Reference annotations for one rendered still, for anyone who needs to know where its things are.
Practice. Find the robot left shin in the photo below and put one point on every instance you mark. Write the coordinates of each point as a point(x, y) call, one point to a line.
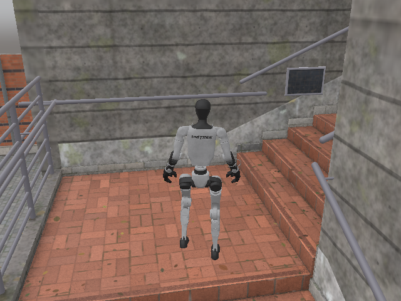
point(184, 218)

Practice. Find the robot right hand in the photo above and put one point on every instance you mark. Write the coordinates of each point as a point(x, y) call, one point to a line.
point(237, 175)

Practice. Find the robot left foot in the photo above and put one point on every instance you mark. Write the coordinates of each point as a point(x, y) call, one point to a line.
point(183, 243)

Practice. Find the robot left upper arm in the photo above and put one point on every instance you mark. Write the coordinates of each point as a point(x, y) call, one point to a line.
point(179, 140)

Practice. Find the right robot forearm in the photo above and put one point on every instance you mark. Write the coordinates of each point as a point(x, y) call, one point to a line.
point(232, 164)

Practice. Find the left robot forearm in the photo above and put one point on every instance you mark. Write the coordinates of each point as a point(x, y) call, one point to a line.
point(171, 164)

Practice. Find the robot left hand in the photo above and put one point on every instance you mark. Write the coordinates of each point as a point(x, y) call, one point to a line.
point(166, 174)

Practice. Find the robot right upper arm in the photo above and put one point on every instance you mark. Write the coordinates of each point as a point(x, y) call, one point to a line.
point(221, 133)

